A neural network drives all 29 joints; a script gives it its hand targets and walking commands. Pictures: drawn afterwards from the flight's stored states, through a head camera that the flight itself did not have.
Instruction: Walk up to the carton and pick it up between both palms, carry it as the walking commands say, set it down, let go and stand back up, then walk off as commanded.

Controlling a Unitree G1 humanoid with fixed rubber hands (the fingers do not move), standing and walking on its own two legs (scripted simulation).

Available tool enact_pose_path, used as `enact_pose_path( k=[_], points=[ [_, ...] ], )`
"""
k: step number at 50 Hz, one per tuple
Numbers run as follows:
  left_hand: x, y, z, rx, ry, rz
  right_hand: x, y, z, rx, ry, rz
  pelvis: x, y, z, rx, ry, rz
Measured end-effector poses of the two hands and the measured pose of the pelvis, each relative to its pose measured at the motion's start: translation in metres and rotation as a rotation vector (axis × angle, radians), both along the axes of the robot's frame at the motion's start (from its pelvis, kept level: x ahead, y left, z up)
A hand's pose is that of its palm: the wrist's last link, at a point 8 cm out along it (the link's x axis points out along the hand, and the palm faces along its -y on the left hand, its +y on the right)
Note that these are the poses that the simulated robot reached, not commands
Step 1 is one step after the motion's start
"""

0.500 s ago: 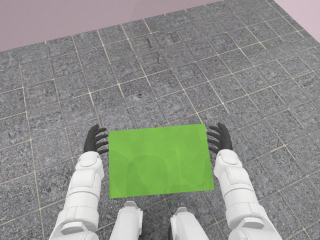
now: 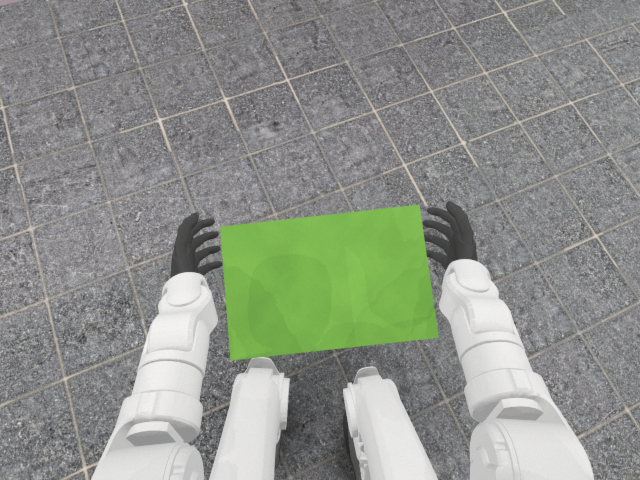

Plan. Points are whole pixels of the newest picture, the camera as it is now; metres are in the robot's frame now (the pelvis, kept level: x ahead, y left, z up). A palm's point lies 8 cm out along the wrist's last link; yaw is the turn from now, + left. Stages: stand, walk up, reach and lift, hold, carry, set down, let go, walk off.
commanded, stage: set down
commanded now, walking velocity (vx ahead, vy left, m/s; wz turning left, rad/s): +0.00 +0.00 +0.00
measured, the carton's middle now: (326, 282) +0.39 -0.01 -0.19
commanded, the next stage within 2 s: none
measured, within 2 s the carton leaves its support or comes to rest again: neither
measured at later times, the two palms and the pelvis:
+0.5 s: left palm (207, 277) +0.40 +0.17 -0.17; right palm (439, 268) +0.41 -0.19 -0.17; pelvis -0.03 -0.01 -0.08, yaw +0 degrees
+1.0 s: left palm (223, 281) +0.42 +0.17 -0.30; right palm (415, 273) +0.43 -0.18 -0.28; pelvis -0.07 -0.01 -0.13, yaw -1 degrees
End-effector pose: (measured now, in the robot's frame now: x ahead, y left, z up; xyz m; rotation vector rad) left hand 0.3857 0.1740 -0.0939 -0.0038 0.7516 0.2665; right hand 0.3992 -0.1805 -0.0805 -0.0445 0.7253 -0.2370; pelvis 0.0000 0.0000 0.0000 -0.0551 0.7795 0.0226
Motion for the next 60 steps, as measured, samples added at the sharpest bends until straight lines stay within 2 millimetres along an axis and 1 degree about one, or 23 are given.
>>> enact_pose_path(
  k=[7, 20, 26, 36, 42, 46, 50, 53, 56, 60],
  points=[
    [0.000, -0.002, -0.026, -0.005, 0.002, 0.005, 0.001, -0.001, -0.025, -0.001, 0.003, 0.001, -0.009, 0.000, -0.022, -0.003, 0.002, 0.004],
    [0.011, -0.006, -0.066, 0.020, -0.001, -0.011, 0.011, -0.006, -0.069, -0.006, 0.000, 0.012, -0.027, -0.007, -0.062, 0.006, 0.004, -0.010],
    [0.015, -0.005, -0.083, 0.027, -0.001, -0.007, 0.014, -0.005, -0.091, 0.005, 0.000, 0.010, -0.033, -0.011, -0.078, 0.016, 0.006, -0.022],
    [0.024, -0.003, -0.117, 0.029, 0.000, -0.005, 0.021, -0.003, -0.129, 0.003, 0.002, 0.017, -0.039, -0.013, -0.101, 0.023, 0.002, -0.032],
    [0.029, -0.004, -0.145, 0.027, -0.010, -0.014, 0.025, -0.004, -0.153, -0.001, -0.007, 0.008, -0.045, -0.012, -0.115, 0.020, -0.048, -0.037],
    [0.034, -0.004, -0.170, 0.018, -0.027, -0.014, 0.029, -0.004, -0.174, -0.010, -0.025, 0.008, -0.054, -0.011, -0.124, 0.021, -0.156, -0.037],
    [0.036, -0.004, -0.202, 0.018, -0.065, -0.019, 0.033, -0.004, -0.203, -0.007, -0.065, 0.002, -0.069, -0.011, -0.132, 0.020, -0.335, -0.034],
    [0.033, 0.000, -0.225, 0.024, -0.032, -0.038, 0.032, 0.002, -0.227, 0.003, -0.056, -0.005, -0.070, -0.013, -0.149, 0.020, -0.321, -0.032],
    [0.027, 0.005, -0.234, 0.017, -0.013, -0.008, 0.030, 0.006, -0.241, 0.010, -0.038, 0.011, -0.069, -0.015, -0.164, 0.025, -0.326, -0.031],
    [0.024, 0.007, -0.239, 0.023, 0.006, 0.001, 0.033, 0.009, -0.247, 0.023, -0.020, 0.014, -0.070, -0.015, -0.173, 0.033, -0.348, -0.032]
  ],
)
